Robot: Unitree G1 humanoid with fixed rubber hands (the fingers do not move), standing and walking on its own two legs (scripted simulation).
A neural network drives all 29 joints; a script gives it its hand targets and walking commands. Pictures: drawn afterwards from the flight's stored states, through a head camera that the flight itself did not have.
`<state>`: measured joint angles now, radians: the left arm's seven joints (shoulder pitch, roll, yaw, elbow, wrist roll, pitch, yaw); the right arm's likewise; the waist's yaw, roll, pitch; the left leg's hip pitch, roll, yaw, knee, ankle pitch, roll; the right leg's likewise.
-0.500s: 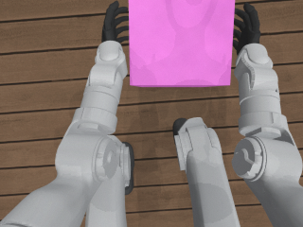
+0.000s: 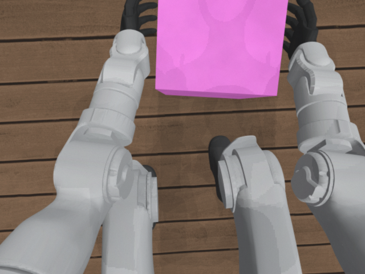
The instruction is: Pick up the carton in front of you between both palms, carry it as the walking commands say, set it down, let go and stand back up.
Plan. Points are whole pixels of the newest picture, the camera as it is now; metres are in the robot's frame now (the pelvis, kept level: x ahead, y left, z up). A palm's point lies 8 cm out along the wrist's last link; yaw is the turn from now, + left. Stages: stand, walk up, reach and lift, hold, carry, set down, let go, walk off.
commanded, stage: set down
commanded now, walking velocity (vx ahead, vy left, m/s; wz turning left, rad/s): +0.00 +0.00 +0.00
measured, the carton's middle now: (210, 49) +0.50 -0.14 -0.25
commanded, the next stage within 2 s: none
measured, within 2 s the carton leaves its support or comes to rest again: neither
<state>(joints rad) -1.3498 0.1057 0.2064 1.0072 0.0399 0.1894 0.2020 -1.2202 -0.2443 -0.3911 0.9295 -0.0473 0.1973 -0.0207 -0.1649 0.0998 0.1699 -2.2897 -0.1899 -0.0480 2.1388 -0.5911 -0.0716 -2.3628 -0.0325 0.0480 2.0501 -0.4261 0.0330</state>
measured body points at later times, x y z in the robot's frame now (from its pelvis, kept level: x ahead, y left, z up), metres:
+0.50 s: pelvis +0.00 +0.01 +0.00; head +0.34 -0.05 +0.27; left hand +0.55 +0.01 -0.17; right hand +0.47 -0.29 -0.18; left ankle +0.10 +0.12 -0.35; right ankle +0.14 -0.14 -0.35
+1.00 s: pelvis +0.00 +0.00 +0.00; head +0.37 -0.05 +0.24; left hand +0.55 +0.04 -0.21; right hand +0.45 -0.34 -0.20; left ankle +0.10 +0.12 -0.35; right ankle +0.14 -0.14 -0.35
